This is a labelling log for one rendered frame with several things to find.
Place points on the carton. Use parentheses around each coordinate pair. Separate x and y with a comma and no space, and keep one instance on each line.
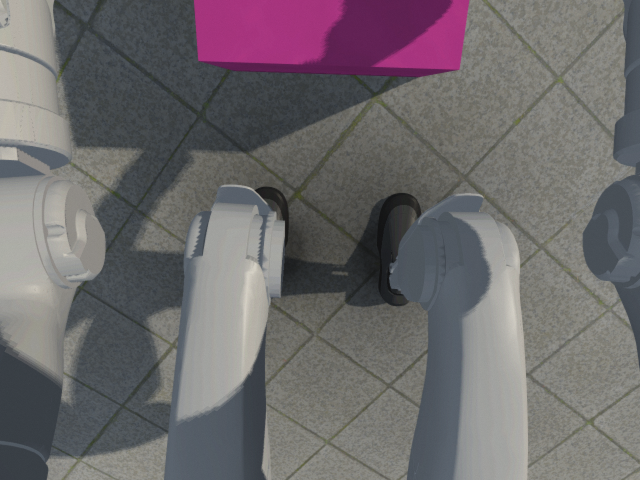
(403,38)

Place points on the robot right upper arm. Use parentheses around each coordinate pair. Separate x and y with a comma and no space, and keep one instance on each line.
(611,245)

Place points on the left robot forearm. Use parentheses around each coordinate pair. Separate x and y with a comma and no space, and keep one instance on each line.
(34,138)

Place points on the robot left upper arm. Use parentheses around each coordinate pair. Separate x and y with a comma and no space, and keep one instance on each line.
(50,242)

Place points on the right robot forearm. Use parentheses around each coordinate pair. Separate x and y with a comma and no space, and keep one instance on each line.
(627,129)

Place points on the robot right thigh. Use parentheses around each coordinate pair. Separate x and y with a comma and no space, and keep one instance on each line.
(473,421)

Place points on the robot left shin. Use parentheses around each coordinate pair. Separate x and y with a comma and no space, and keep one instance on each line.
(236,194)

